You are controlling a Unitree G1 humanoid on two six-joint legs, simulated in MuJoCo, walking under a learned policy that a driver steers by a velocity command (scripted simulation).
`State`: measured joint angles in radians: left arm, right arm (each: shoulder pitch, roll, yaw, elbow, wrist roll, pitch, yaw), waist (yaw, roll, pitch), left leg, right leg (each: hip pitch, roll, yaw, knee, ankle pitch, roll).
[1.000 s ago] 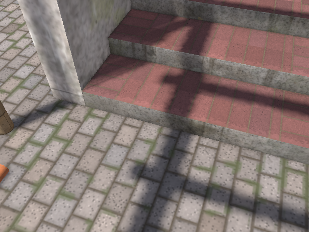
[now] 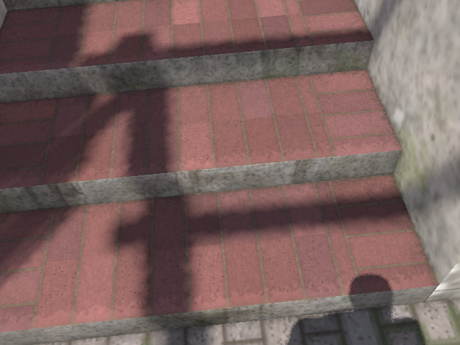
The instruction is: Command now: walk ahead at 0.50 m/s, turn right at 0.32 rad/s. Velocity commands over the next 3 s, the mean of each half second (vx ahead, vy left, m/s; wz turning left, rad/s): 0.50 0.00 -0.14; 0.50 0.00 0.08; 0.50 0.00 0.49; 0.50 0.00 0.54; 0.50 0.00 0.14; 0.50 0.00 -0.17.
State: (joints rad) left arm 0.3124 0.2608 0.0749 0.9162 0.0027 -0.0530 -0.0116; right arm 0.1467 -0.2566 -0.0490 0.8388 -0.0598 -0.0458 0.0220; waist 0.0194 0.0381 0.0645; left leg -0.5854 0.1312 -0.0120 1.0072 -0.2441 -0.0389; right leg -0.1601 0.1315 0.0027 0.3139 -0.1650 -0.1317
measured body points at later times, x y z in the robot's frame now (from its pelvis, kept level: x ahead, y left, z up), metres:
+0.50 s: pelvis +0.28 +0.06 -0.01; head +0.30 +0.08 +0.44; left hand +0.38 +0.30 -0.15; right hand +0.30 -0.20 -0.14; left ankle +0.31 +0.14 -0.74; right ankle +0.22 -0.05 -0.59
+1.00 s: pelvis +0.59 -0.01 +0.06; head +0.63 -0.01 +0.51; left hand +0.66 +0.22 -0.08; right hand +0.64 -0.26 -0.08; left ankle +0.51 +0.16 -0.45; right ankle +0.64 -0.07 -0.62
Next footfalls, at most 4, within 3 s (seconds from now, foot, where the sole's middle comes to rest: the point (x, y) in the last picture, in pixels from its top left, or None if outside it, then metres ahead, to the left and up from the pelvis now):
0.32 left None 0.35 0.14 -0.78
0.84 right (280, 252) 0.68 -0.07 -0.66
1.42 left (219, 143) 0.99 0.11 -0.54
1.80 right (287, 101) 1.17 -0.11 -0.54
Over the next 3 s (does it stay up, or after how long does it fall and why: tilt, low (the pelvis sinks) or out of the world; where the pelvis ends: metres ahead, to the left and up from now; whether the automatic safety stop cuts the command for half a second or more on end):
stays up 1.68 0.37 0.45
